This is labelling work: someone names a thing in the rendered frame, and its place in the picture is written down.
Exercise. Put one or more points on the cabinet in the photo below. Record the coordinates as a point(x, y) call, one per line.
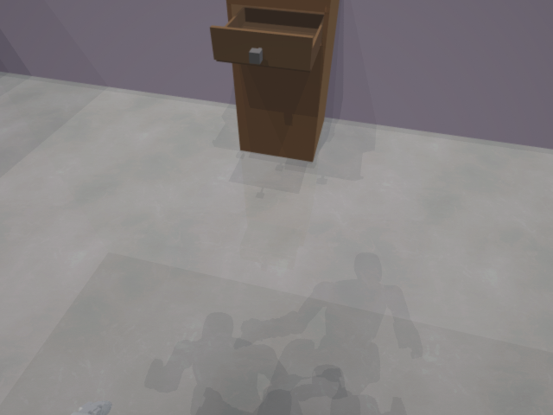
point(281, 112)

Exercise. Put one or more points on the handle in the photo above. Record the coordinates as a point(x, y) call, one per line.
point(256, 56)

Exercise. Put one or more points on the drawer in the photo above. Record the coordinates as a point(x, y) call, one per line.
point(289, 39)

